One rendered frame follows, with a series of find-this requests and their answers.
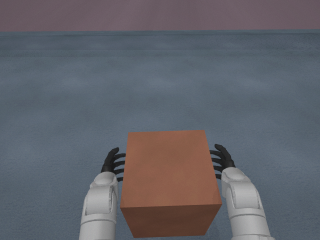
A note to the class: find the right robot hand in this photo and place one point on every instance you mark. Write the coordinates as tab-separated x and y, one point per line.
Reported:
225	161

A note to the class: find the left robot hand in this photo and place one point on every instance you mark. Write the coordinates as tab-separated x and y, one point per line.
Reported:
109	164

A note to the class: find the carton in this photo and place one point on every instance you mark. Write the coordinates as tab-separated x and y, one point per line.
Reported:
169	186

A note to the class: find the robot left forearm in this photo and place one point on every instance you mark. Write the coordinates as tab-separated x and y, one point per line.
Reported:
99	213

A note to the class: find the robot right forearm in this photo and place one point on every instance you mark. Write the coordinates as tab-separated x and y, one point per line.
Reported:
244	206

